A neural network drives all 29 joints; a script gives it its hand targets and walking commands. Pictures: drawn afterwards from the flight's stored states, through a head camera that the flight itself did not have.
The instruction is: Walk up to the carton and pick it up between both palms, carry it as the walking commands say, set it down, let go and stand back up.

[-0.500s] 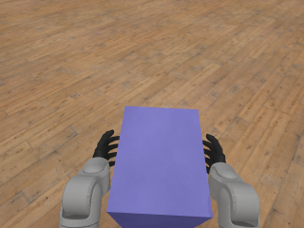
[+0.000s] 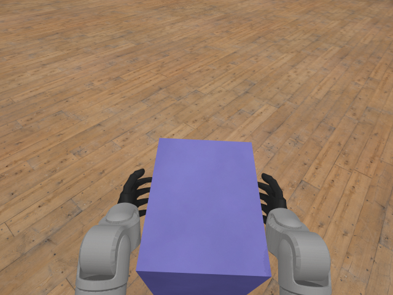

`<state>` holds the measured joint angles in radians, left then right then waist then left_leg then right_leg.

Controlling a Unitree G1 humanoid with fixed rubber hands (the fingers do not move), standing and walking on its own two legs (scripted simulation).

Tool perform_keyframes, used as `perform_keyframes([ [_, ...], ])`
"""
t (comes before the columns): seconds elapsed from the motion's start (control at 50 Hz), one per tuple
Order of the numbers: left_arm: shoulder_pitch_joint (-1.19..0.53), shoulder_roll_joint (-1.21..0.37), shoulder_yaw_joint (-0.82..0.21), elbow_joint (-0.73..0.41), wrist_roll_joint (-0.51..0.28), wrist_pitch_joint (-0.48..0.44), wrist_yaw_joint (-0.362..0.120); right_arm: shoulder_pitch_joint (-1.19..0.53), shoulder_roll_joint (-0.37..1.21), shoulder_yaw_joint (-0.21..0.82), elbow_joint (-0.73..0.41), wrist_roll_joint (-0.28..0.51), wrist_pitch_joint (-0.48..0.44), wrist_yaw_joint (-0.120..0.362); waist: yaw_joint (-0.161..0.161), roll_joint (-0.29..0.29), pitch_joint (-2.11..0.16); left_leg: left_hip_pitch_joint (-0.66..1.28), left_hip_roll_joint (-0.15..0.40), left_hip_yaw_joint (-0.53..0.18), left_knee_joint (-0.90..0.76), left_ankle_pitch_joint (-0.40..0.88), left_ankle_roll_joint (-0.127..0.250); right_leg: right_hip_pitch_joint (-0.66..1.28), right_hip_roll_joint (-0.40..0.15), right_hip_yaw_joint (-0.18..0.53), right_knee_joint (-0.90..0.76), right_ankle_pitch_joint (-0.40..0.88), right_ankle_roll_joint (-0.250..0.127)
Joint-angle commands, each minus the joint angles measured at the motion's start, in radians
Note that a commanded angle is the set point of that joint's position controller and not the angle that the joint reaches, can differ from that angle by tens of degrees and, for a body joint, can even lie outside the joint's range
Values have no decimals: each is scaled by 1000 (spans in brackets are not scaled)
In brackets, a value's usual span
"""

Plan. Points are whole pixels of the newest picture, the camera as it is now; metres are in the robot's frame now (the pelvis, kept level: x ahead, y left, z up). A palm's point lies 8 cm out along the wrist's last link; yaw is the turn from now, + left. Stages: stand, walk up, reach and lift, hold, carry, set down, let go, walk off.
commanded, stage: carry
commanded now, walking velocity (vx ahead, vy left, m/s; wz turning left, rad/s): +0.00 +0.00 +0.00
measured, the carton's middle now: (200, 227) +0.26 +0.00 +0.03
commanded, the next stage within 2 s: hold in 1.60 s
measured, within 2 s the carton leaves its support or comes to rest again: neither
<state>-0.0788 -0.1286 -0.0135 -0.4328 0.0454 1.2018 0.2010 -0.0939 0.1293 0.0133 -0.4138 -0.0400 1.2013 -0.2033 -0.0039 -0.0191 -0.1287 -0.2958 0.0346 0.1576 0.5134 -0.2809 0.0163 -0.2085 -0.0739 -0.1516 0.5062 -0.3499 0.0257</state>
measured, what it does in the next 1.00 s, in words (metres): shifts its weight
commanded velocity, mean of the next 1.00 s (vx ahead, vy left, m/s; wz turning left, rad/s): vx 0.00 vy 0.00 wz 0.00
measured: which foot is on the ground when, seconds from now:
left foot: down 0.00-1.00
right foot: down 0.00-1.00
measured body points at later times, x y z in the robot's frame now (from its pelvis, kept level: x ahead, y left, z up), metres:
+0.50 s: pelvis -0.01 +0.00 +0.00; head -0.02 +0.00 +0.45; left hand +0.26 +0.14 +0.08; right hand +0.26 -0.13 +0.08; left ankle -0.02 +0.10 -0.74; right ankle -0.07 -0.11 -0.74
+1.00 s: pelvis -0.05 +0.00 +0.00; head -0.07 +0.00 +0.45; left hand +0.23 +0.13 +0.08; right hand +0.23 -0.14 +0.08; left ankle -0.02 +0.10 -0.74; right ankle -0.07 -0.11 -0.74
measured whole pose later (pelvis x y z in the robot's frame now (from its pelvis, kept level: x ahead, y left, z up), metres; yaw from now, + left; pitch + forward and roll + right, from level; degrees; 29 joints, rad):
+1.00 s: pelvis -0.05 +0.00 +0.00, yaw +0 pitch +2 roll +0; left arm -0.13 -0.13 0.02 -0.24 0.06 1.10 0.18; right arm -0.14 0.13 -0.02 -0.24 -0.07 1.10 -0.18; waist 0.00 0.00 -0.10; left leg -0.32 0.05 0.16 0.49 -0.21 0.02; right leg -0.24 -0.06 -0.15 0.50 -0.29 0.00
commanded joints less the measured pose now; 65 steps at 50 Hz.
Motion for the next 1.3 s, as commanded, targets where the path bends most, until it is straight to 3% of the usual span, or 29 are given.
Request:
perform_keyframes([
  [0.0, -343, -906, -519, -110, -266, -27, -143, -338, 915, 504, -117, 261, -27, 145, 2, 56, -261, 205, 131, -75, 31, 874, 1, 70, -64, 28, 18, 542, 8],
  [0.16, -349, -922, -515, -108, -269, -46, -146, -348, 929, 510, -123, 265, -44, 150, 1, 29, -275, 191, 116, -69, 44, 783, 6, 92, -68, 32, 26, 594, -3],
  [0.34, -367, -921, -507, -88, -262, -79, -153, -356, 923, 499, -101, 253, -78, 156, -1, 19, -271, 167, 121, -83, 29, 653, 12, 92, -87, 49, 21, 556, -7],
  [0.52, -395, -903, -484, -48, -243, -98, -154, -388, 907, 482, -65, 242, -98, 156, -2, 20, -210, 113, 128, -101, -39, 397, 16, 46, -90, 66, -34, 341, -15],
  [0.72, -416, -878, -446, 18, -218, -105, -151, -412, 881, 446, -2, 218, -104, 153, 0, 18, -171, 86, 129, -107, -79, 271, 11, 10, -93, 84, -78, 230, -18],
  [1.28, -449, -860, -397, 86, -187, -176, -148, -446, 853, 395, 62, 189, -173, 157, -2, 21, -201, 94, 134, -118, -83, 235, 13, -2, -85, 105, -86, 224, -36],
])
